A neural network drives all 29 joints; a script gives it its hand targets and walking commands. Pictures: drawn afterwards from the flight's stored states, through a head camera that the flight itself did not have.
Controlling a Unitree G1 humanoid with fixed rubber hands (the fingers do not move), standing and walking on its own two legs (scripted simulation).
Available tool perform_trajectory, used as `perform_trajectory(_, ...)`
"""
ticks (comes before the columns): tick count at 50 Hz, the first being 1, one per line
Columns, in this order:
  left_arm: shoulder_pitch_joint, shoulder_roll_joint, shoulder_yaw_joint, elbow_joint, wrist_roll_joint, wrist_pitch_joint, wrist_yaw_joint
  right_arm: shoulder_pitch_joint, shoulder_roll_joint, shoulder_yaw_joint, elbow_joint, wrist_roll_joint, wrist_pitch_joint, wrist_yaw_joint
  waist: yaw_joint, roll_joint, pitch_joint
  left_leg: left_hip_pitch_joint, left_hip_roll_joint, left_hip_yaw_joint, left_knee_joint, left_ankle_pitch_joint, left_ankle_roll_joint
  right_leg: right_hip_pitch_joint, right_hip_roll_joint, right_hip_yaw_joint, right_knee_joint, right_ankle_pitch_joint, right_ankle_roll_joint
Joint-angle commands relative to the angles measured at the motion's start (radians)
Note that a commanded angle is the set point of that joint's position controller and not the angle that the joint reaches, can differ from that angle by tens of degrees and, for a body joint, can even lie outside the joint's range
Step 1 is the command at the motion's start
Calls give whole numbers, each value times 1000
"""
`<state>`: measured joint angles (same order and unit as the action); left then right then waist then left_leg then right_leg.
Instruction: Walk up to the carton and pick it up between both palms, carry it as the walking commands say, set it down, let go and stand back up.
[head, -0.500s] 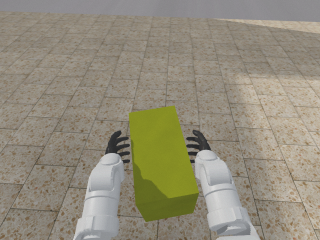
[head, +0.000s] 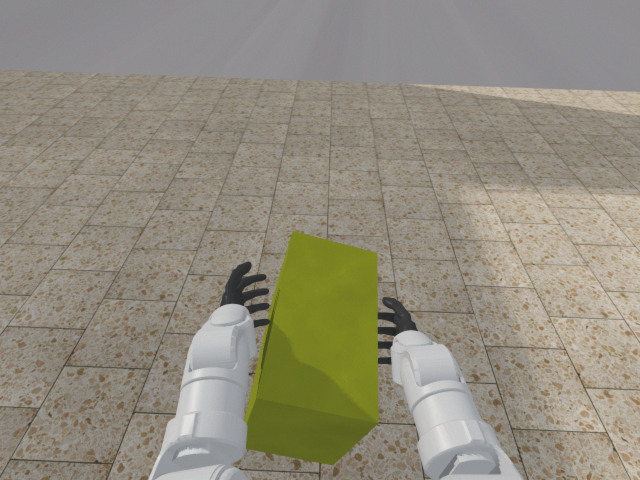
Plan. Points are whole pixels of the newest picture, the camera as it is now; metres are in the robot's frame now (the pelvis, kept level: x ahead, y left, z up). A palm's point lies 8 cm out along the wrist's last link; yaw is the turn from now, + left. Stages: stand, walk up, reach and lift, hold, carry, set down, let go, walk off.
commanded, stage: hold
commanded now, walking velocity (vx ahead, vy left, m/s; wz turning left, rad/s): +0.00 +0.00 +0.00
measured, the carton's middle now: (312, 343) +0.35 +0.04 -0.05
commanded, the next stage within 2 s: set down in 0.40 s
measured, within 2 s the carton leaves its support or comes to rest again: neither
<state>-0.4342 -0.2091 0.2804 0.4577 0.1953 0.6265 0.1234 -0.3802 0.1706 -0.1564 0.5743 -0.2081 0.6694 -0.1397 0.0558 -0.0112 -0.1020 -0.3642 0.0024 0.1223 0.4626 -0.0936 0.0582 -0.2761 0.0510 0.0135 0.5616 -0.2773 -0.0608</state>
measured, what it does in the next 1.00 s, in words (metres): stands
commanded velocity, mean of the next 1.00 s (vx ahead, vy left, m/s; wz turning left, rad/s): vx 0.00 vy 0.00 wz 0.00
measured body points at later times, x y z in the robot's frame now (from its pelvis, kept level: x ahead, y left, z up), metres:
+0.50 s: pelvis +0.01 +0.00 +0.00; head -0.02 +0.00 +0.45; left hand +0.33 +0.15 +0.04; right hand +0.33 -0.09 +0.02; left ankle +0.10 +0.09 -0.73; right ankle +0.02 -0.10 -0.73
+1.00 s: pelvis +0.00 +0.01 +0.00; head +0.07 +0.03 +0.44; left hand +0.32 +0.16 -0.04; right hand +0.33 -0.08 -0.05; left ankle +0.10 +0.09 -0.73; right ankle +0.02 -0.10 -0.73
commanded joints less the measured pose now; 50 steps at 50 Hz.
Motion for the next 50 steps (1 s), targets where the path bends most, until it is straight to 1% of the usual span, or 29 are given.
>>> perform_trajectory(1,-341,-1202,-492,253,-136,40,-262,-1019,1028,468,-309,281,-154,302,27,-12,-326,545,-32,-279,25,-133,-35,-187,-5,146,-179,-123,-33)
perform_trajectory(4,-298,-1231,-509,261,-147,42,-255,-1047,1017,498,-390,294,-157,302,23,-1,-363,532,-18,-299,21,-98,-36,-170,9,141,-154,-67,-27)
perform_trajectory(5,-320,-1218,-521,244,-150,45,-255,-1007,1013,480,-356,280,-148,304,6,-3,-343,534,-17,-296,16,-102,-38,-181,10,136,-159,-66,-26)
perform_trajectory(7,-281,-1220,-523,230,-149,44,-252,-1003,1020,507,-395,289,-145,306,18,-9,-350,528,-14,-298,17,-70,-33,-155,13,139,-154,-41,-21)
perform_trajectory(10,-268,-1234,-558,191,-169,46,-252,-957,1015,514,-419,282,-135,306,-3,9,-392,534,-7,-305,17,-13,-41,-145,22,135,-138,6,-17)
perform_trajectory(11,-232,-1231,-540,205,-159,48,-250,-972,1027,532,-438,290,-137,308,21,3,-401,536,-10,-303,19,12,-37,-130,21,137,-142,15,-16)
perform_trajectory(12,-234,-1232,-564,183,-170,47,-252,-922,1019,522,-426,285,-130,305,2,23,-368,530,-6,-296,15,23,-46,-137,20,136,-145,31,-17)
perform_trajectory(13,-234,-1224,-560,168,-171,45,-257,-933,1044,545,-451,288,-127,305,11,-17,-403,544,-13,-296,23,60,-38,-121,20,138,-150,41,-11)
perform_trajectory(18,-199,-1211,-588,125,-179,47,-272,-876,1072,571,-467,285,-115,301,14,-7,-421,579,-20,-276,29,143,-44,-108,10,149,-166,112,-2)
perform_trajectory(20,-169,-1192,-578,126,-173,47,-278,-864,1087,587,-475,293,-111,300,39,-16,-397,570,-20,-264,26,173,-39,-89,3,149,-173,147,7)
perform_trajectory(21,-167,-1145,-435,119,-100,25,-275,-758,1146,503,-369,240,-120,296,95,-52,-391,641,0,-326,28,246,0,-125,-28,156,-171,143,14)
perform_trajectory(22,-202,-1125,-442,103,-105,13,-281,-746,1145,485,-379,227,-126,291,78,-60,-389,627,5,-324,28,257,4,-132,-31,156,-177,154,16)
perform_trajectory(24,-175,-1122,-396,182,-74,3,-284,-776,1109,446,-363,201,-148,284,85,-42,-330,616,1,-317,26,219,6,-145,-36,162,-178,109,8)
perform_trajectory(26,-207,-1103,-383,202,-62,-12,-287,-735,1092,391,-294,161,-165,274,56,-28,-248,591,0,-310,17,166,3,-165,-42,165,-185,72,5)
perform_trajectory(27,-227,-1104,-385,206,-69,-22,-290,-734,1077,360,-272,140,-174,267,26,-29,-239,606,-4,-317,18,124,3,-179,-43,163,-189,42,-2)
perform_trajectory(29,-257,-1082,-361,249,-47,-47,-295,-716,1042,289,-204,93,-204,253,-2,-13,-170,581,-5,-314,13,59,-2,-191,-52,168,-197,-2,-15)
perform_trajectory(30,-248,-1066,-332,280,-30,-58,-295,-753,1044,291,-220,93,-221,250,16,-25,-161,577,-9,-315,12,40,5,-194,-51,168,-196,-20,-15)
perform_trajectory(33,-312,-1046,-315,285,-5,-115,-291,-775,1040,247,-175,69,-276,238,-3,-22,-143,557,-14,-314,19,-24,10,-205,-46,166,-175,-56,-23)
perform_trajectory(35,-342,-1036,-278,302,16,-159,-278,-831,1016,230,-160,55,-320,239,18,-35,-181,541,-17,-322,32,-55,14,-229,-46,169,-155,-74,-25)
perform_trajectory(36,-357,-1016,-263,299,29,-180,-272,-811,1027,219,-122,48,-336,234,31,-32,-178,518,-21,-309,40,-35,15,-223,-47,174,-149,-54,-26)
perform_trajectory(37,-391,-1024,-292,267,19,-207,-266,-822,1022,223,-149,54,-364,231,12,-16,-218,524,-23,-316,52,-5,16,-237,-40,174,-130,-22,-25)
perform_trajectory(40,-382,-998,-251,317,62,-271,-243,-857,979,229,-119,37,-428,230,49,-28,-253,469,-24,-320,74,-22,21,-256,-24,167,-81,-29,-18)
perform_trajectory(41,-362,-991,-246,338,67,-287,-236,-815,967,209,-74,13,-443,223,27,-41,-246,472,-26,-325,80,-10,23,-281,-24,167,-82,-23,-18)
perform_trajectory(42,-355,-979,-240,345,75,-312,-226,-835,940,226,-90,15,-472,222,44,-41,-244,468,-27,-325,90,-11,25,-295,-26,168,-75,-27,-19)
perform_trajectory(43,-345,-976,-240,349,78,-333,-217,-801,924,214,-65,7,-493,218,30,-32,-245,465,-26,-334,93,3,24,-310,-20,163,-63,-14,-19)
perform_trajectory(44,-327,-948,-226,369,90,-352,-209,-804,891,211,-64,0,-516,213,49,-35,-232,438,-24,-334,100,9,25,-309,-20,167,-59,-15,-20)
perform_trajectory(46,-348,-909,-233,341,94,-400,-187,-749,846,189,-2,-24,-559,205,29,-25,-220,442,-23,-346,109,30,24,-368,-12,159,-41,-21,-24)
perform_trajectory(47,-316,-895,-222,391,96,-414,-179,-760,792,180,-7,-30,-581,195,38,-18,-199,421,-21,-345,112,-1,21,-365,-15,162,-44,-31,-32)
perform_trajectory(50,-285,-824,-247,378,92,-483,-139,-694,707,179,12,-51,-645,163,5,-29,-199,415,-19,-354,129,79,24,-410,-4,152,-28,1,-26)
